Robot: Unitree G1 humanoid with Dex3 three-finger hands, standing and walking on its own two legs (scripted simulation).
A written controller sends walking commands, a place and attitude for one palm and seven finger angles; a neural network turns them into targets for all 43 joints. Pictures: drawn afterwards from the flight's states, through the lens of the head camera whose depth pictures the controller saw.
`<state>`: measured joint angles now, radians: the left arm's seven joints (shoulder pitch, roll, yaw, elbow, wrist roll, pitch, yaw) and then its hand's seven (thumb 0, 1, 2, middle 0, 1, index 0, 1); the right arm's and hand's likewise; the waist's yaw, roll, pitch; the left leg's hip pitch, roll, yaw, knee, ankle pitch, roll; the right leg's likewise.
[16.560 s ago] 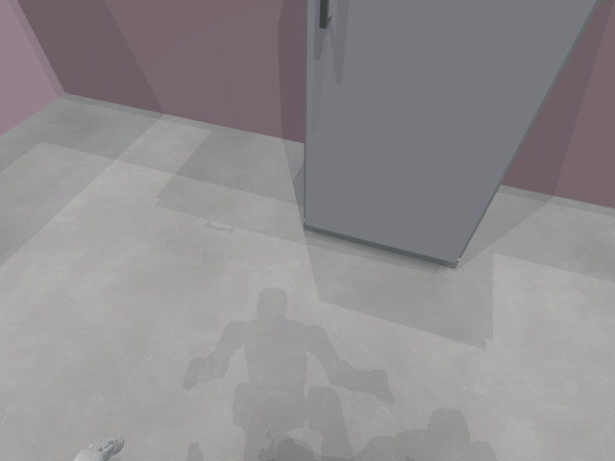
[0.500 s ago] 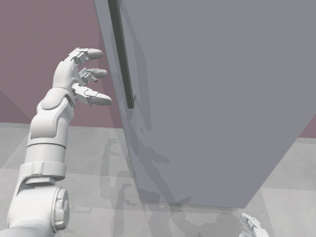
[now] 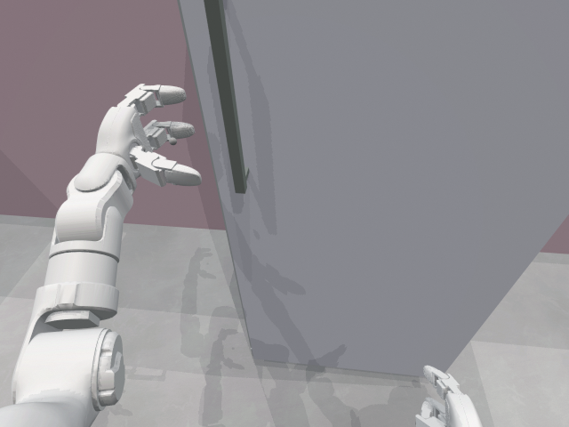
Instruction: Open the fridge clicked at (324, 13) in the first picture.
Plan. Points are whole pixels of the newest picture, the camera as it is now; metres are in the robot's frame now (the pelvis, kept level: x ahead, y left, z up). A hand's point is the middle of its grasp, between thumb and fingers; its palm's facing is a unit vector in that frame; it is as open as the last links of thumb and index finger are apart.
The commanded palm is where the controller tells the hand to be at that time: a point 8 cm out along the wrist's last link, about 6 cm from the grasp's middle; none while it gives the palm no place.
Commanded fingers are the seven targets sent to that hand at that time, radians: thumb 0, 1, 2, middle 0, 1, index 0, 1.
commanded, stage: move the hooked fingers beside the handle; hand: left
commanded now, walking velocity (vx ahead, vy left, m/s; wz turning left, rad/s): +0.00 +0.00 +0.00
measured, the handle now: (232, 105) +0.47 +0.10 +0.25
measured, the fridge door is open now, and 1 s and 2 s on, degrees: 0 0 0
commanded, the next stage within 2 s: feel for the door with the fingertips in 0.10 s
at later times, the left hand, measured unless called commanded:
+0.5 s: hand (195, 146) +0.40 +0.14 +0.23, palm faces -0.06 -1.00 +0.01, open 14.0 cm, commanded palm +0.38 +0.18 +0.24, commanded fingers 0.00 -0.50 0.30 -0.30 -1.20 -0.30 -1.20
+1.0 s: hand (214, 135) +0.43 +0.12 +0.23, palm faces -0.03 -1.00 -0.01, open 13.8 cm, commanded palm +0.40 +0.17 +0.24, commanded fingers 0.00 -0.50 0.30 -0.30 -1.20 -0.30 -1.20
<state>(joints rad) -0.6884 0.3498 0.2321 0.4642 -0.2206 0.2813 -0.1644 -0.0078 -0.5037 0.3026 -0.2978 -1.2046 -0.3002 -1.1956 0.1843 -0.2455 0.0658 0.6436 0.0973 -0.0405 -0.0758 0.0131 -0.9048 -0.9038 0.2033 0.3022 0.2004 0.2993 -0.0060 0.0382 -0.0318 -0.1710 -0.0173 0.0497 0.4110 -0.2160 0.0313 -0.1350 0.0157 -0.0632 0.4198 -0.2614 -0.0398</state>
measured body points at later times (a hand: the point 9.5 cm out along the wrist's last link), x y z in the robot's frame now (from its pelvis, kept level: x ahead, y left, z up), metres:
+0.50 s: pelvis +0.01 +0.01 +0.00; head -0.02 +0.00 +0.45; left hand +0.40 +0.19 +0.23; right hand +0.17 -0.22 -0.09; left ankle +0.00 +0.10 -0.74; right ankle -0.02 -0.09 -0.74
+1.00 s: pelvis +0.00 +0.00 +0.00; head -0.01 -0.01 +0.45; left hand +0.42 +0.17 +0.23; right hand +0.13 -0.24 -0.11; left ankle +0.00 +0.10 -0.74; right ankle -0.02 -0.09 -0.74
